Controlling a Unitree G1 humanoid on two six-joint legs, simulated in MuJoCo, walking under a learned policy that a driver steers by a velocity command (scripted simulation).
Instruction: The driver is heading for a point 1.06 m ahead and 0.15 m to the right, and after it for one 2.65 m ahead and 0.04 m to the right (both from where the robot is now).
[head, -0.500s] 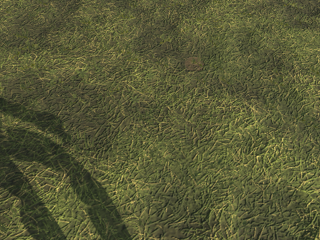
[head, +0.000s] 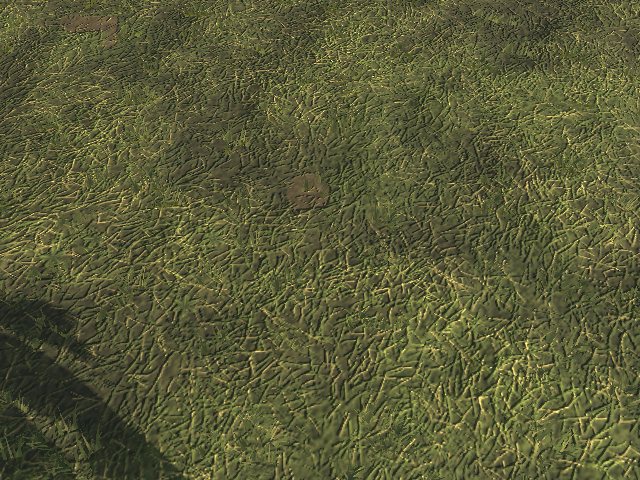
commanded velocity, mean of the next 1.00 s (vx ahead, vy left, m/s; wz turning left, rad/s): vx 0.50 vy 0.00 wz -0.43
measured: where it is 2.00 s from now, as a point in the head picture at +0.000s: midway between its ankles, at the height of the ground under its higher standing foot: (401, 247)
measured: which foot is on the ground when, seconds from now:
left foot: up 0.00-0.30, down 0.32-0.86, up 0.88-1.00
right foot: down 0.00-0.32, up 0.34-0.82, down 0.84-1.00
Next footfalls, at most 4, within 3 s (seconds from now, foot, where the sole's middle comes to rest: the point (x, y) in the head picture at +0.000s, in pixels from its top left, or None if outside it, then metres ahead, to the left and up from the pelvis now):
0.32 left None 0.38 0.15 -0.77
0.84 right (424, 437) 0.54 -0.20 -0.77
1.38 left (359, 289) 0.91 -0.08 -0.77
1.88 right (434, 208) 1.17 -0.30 -0.77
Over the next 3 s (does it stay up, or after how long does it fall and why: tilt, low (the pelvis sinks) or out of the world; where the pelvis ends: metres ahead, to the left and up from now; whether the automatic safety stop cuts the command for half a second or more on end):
stays up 1.59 -0.08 -0.01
